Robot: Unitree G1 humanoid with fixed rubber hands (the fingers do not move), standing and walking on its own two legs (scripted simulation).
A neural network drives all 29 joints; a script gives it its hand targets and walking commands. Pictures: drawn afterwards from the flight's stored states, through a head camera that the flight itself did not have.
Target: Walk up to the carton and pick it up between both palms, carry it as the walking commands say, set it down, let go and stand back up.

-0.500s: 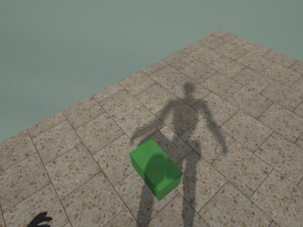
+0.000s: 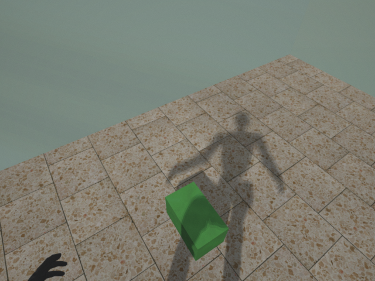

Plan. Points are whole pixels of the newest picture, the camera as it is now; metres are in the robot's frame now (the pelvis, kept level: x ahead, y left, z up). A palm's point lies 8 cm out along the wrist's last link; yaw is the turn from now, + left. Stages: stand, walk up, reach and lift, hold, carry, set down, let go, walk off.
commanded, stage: walk up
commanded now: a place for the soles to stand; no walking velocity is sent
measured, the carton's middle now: (194, 219) +0.55 -0.03 -0.68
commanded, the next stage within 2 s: none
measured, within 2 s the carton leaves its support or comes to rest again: neither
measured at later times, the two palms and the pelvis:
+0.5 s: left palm out of the picture +0.10 +0.21 -0.12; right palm out of the picture +0.19 -0.51 -0.08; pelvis +0.06 -0.15 -0.04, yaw +14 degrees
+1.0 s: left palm out of the picture +0.04 +0.02 -0.10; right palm out of the picture +0.41 -0.57 -0.11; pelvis +0.14 -0.32 -0.03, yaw +28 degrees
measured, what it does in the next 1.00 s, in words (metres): steps to the right, turning left: right foot, then left foot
